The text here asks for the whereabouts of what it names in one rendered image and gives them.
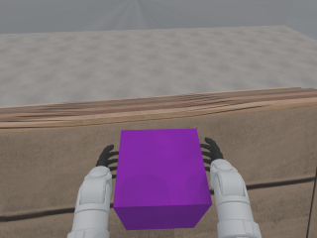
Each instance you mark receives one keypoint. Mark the robot left forearm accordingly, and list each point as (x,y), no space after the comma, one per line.
(92,206)

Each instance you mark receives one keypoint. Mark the robot right hand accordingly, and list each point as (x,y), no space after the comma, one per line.
(214,154)

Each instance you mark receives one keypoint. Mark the robot left hand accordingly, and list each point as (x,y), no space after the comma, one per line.
(104,162)

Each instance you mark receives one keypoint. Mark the carton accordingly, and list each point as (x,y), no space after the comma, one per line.
(161,182)

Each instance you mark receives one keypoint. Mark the robot right forearm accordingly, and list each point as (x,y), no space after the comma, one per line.
(232,201)

